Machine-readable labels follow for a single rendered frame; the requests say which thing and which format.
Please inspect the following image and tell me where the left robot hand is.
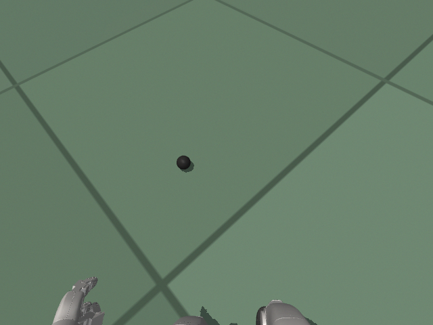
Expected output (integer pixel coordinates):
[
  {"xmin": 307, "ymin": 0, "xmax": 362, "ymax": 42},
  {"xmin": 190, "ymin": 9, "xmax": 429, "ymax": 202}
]
[{"xmin": 53, "ymin": 277, "xmax": 105, "ymax": 325}]

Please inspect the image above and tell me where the ball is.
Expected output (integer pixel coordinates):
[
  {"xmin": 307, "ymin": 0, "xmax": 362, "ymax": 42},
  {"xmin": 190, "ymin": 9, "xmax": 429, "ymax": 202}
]
[{"xmin": 177, "ymin": 156, "xmax": 191, "ymax": 169}]

